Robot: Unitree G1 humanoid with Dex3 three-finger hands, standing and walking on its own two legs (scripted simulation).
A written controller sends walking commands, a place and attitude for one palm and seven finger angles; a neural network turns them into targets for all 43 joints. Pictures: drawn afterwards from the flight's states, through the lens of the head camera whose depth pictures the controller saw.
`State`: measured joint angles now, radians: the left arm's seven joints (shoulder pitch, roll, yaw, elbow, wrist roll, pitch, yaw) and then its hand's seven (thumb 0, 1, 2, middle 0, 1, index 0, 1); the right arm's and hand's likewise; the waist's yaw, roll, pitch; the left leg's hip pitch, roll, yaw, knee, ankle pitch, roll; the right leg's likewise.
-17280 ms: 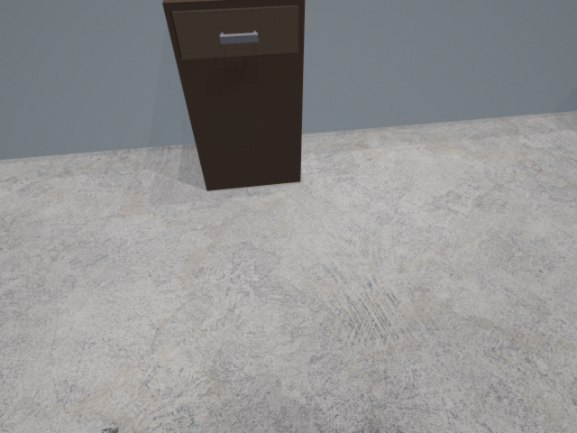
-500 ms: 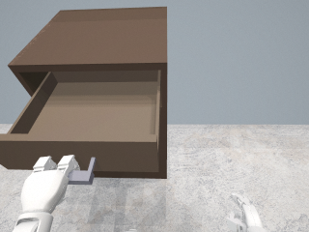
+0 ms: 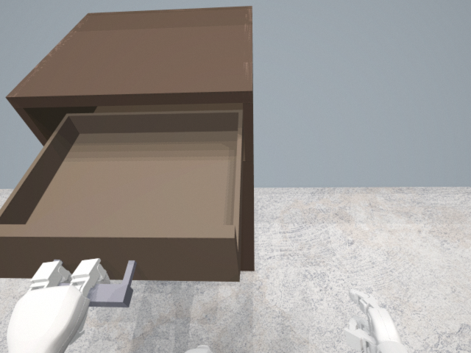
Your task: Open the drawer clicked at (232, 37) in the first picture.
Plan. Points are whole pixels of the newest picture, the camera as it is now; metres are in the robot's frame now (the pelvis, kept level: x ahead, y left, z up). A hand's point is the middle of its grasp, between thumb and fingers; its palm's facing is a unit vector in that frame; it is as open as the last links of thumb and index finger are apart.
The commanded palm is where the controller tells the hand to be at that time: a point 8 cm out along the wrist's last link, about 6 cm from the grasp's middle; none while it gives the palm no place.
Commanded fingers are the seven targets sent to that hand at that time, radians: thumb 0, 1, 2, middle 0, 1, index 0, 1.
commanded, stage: open the thumb to release the handle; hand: left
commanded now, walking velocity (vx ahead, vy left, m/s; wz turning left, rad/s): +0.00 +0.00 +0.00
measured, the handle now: (88, 280) +0.21 +0.25 +0.05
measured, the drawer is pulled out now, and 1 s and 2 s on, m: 0.30 0.30 0.30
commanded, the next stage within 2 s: lift the hand off the handle in 0.58 s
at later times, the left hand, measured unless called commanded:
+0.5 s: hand (73, 320) +0.16 +0.26 +0.04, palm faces +0.02 -0.06 -1.00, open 10.6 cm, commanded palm +0.14 +0.26 +0.09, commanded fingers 0.00 -0.50 0.30 -0.30 -1.20 -0.30 -1.20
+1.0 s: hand (77, 315) +0.17 +0.26 +0.03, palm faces +0.04 -0.06 -1.00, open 13.7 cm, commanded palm +0.15 +0.25 +0.09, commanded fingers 0.00 -0.50 0.30 -0.30 -1.20 -0.30 -1.20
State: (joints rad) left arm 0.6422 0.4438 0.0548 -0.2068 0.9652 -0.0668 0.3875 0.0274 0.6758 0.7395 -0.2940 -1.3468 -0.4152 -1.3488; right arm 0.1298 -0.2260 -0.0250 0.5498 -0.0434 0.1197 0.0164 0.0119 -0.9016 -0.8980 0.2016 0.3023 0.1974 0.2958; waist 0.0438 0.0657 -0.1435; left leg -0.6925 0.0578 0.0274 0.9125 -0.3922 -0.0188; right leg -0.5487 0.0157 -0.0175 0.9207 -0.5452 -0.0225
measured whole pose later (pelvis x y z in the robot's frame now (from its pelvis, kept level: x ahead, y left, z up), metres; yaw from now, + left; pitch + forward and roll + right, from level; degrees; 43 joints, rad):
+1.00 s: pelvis -0.01 -0.01 +0.00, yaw +2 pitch +8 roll +0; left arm 0.47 0.43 0.02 -0.10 0.98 -0.06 0.38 0.00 -0.49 0.30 -0.32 -1.20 -0.33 -1.22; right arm 0.14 -0.23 -0.03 0.59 -0.04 0.09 -0.03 0.01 -0.90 -0.90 0.20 0.30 0.20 0.30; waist 0.07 0.08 -0.12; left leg -0.69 0.04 -0.01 0.89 -0.36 -0.03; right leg -0.53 0.01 -0.05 0.91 -0.53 -0.03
